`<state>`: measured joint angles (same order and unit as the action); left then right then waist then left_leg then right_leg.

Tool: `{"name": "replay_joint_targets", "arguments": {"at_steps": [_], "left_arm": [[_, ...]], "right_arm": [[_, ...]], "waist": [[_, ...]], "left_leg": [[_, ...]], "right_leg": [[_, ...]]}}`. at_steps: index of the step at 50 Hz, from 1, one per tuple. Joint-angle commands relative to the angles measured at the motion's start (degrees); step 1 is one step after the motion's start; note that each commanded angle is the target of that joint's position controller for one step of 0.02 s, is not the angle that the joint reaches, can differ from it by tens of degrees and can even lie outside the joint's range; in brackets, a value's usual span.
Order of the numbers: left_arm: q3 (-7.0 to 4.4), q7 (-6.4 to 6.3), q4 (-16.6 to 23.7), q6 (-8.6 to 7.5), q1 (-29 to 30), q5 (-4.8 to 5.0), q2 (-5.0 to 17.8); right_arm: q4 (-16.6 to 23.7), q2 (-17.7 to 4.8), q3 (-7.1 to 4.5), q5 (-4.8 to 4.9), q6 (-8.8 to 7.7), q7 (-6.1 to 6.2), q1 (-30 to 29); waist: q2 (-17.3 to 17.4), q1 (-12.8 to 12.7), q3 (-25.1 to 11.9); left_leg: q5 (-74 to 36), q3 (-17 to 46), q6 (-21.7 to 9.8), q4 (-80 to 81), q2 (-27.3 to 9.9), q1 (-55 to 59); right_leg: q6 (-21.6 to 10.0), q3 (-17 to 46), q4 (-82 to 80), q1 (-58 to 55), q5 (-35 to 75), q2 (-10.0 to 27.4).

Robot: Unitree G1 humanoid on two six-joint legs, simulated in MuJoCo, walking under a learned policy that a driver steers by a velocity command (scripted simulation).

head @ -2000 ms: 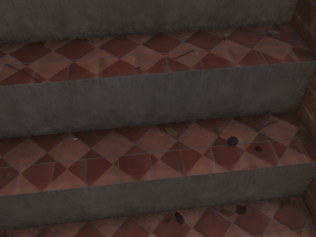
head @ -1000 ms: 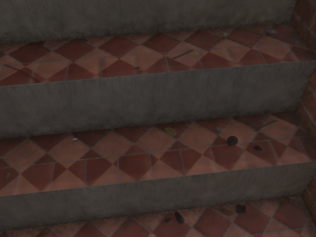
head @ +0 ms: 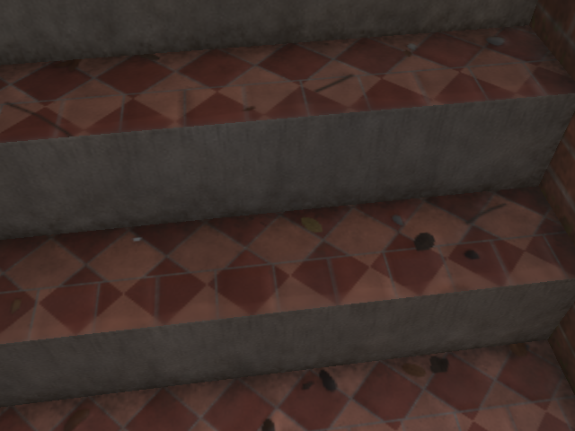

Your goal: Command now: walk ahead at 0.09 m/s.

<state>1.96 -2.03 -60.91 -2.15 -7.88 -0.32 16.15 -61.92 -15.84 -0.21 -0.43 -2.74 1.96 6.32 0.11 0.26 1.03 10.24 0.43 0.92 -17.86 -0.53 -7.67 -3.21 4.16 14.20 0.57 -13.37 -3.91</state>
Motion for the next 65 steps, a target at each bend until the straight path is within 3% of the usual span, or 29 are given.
{"name": "replay_joint_targets", "arguments": {"at_steps": [1,8,9,10,14,21,22,23,28,42,43,44,46,48,56,65], "left_arm": [[-1.24,-0.25,1.9,-0.23,0.2,-0.05,7.2],[-1.17,-0.69,0.8,-0.06,-1.5,0.19,7.0],[-2.72,0.1,1.3,0.38,-2.8,-0.54,10.7],[-2.92,0.26,1.6,0.74,-2.7,-0.86,10.1],[-3.02,0.02,2.9,1.13,-3.8,-0.61,7.4],[-3.41,-0.02,4.4,0.72,-5.2,-0.48,7.1],[-3.44,0.03,4.3,0.56,-5.4,0.13,6.8],[-3.45,0.06,4.4,0.46,-5.6,0.16,6.6],[-3.92,0.17,4.6,0.49,-6.4,-0.2,6.6],[-4.69,-0.05,5.7,0.61,-7.8,-0.01,5.0],[-4.36,-0.03,5.2,0.61,-8.5,-0.2,3.8],[-2.61,-0.22,4.6,0.17,-6.7,-0.97,0.6],[-2.59,-0.44,4.5,-0.2,-5.0,-0.71,2.4],[-2.53,-0.39,4.2,-0.61,-4.4,-0.43,3.6],[-1.82,-0.22,3.9,-1.93,-1.1,0.06,3.0],[-1.58,-0.19,4.5,-2.33,2.4,0.12,3.9]], "right_arm": [[1.8,-7.1,-1.21,0.0,-0.27,0.2,-0.6],[1.4,-6.5,-1.08,0.16,0.31,0.42,0.8],[2.3,-10.2,-2.61,-0.09,-0.28,-0.05,0.5],[2.4,-9.9,-2.73,-0.15,-0.51,-0.14,0.3],[2.8,-7.0,-2.72,-0.07,-0.33,0.25,1.7],[3.9,-7.1,-3.2,-0.01,0.37,0.64,2.0],[3.6,-6.3,-2.91,-0.31,0.24,0.55,2.9],[3.6,-6.5,-2.98,-0.26,0.16,0.46,2.9],[3.8,-7.0,-3.23,-0.04,-0.16,0.18,2.4],[4.0,-5.7,-3.34,0.15,-0.59,0.09,2.7],[3.5,-4.7,-3.03,-0.04,-0.55,0.08,3.5],[2.5,-1.7,-1.65,-0.62,0.53,0.05,3.4],[2.9,-3.2,-1.71,-0.56,0.96,0.15,1.8],[2.9,-4.2,-1.73,-0.38,0.59,0.04,1.3],[3.3,-3.4,-1.24,0.32,-1.05,0.19,-0.4],[4.4,-3.7,-0.85,0.5,-1.62,0.3,-2.8]], "waist": [[-0.4,0.0,-3.1],[-0.2,0.0,-2.0],[-0.4,-0.2,-2.1],[-0.3,-0.3,-2.3],[-0.2,-0.3,-3.2],[-0.1,-0.4,-2.4],[-1.0,-0.1,-2.3],[-0.5,-0.2,-1.7],[-0.6,-0.4,-0.7],[0.0,-0.5,-1.4],[0.0,-0.4,-2.8],[-0.1,0.3,-2.3],[0.2,0.2,0.3],[-0.2,0.2,0.2],[-0.4,0.0,-0.9],[-0.8,-0.1,-4.1]], "left_leg": [[-15.1,4.7,-1.5,-0.6,-5.9,3.1],[-14.3,5.4,-1.7,-0.3,-5.8,3.1],[-12.6,3.6,-2.0,-1.0,-3.1,1.4],[-12.2,3.2,-2.0,-1.4,-3.0,0.9],[-11.7,3.2,-2.2,-2.5,-3.1,0.0],[-9.2,3.9,-2.6,-3.1,-3.0,-0.5],[-8.6,4.2,-2.9,-2.8,-3.3,-0.1],[-8.5,4.3,-2.9,-2.8,-3.2,-0.2],[-7.3,4.3,-3.2,-2.3,-3.2,-1.0],[-8.2,4.6,-3.4,-2.7,-3.0,-0.9],[-5.8,4.5,-3.3,-1.9,-2.9,0.0],[-6.2,6.3,-2.5,0.3,-5.1,2.0],[-5.8,6.6,-2.3,1.8,-4.7,1.6],[-6.9,6.6,-2.3,2.5,-4.7,2.2],[-11.9,6.3,-2.1,4.1,-4.9,3.7],[-18.6,5.6,-1.7,3.4,-5.4,4.9]], "right_leg": [[0.4,5.3,0.3,2.1,20.6,9.3],[0.0,5.5,0.1,3.5,17.1,9.1],[-0.1,3.6,1.5,4.6,17.6,6.6],[-0.2,3.5,2.0,5.0,17.7,6.5],[-0.7,3.7,3.2,6.0,18.6,6.8],[-0.8,4.1,3.4,8.8,14.0,6.7],[-0.9,4.1,3.2,8.9,13.3,6.7],[-0.9,4.1,3.1,9.3,12.6,6.6],[-0.6,3.9,2.8,9.4,10.5,6.3],[-0.3,3.6,3.5,8.5,11.5,6.2],[-0.2,3.4,2.5,7.7,8.4,6.0],[0.1,5.8,-0.2,7.5,6.2,8.5],[0.4,5.7,-1.9,7.4,3.7,8.0],[0.4,5.6,-2.7,6.4,4.7,8.1],[0.7,5.0,-3.5,2.3,12.4,8.9],[1.3,4.6,-2.6,-1.1,22.5,9.8]]}}
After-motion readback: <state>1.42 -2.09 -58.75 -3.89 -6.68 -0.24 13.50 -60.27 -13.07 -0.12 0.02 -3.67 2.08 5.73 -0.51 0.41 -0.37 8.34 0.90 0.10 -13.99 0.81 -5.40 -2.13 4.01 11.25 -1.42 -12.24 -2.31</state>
